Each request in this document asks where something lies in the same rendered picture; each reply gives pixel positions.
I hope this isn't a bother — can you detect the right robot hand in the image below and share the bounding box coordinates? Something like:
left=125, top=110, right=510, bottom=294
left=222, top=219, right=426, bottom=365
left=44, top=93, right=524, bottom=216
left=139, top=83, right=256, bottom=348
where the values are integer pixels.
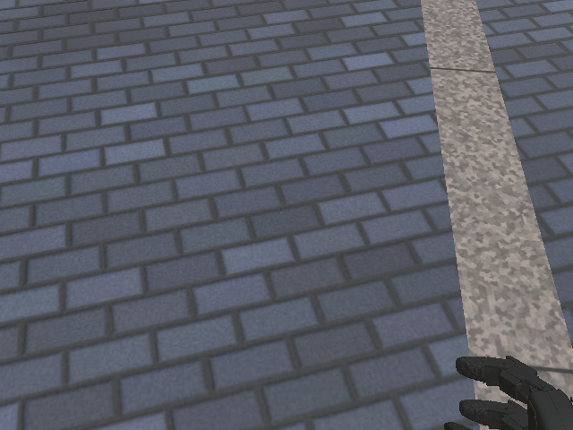
left=444, top=356, right=573, bottom=430

